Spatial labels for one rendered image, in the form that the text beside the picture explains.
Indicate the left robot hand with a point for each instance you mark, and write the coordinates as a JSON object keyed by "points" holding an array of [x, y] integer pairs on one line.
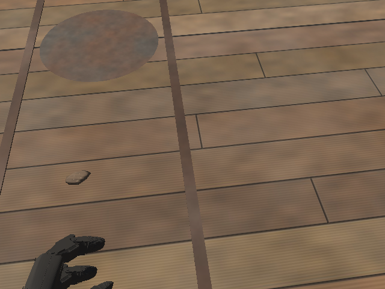
{"points": [[50, 272]]}

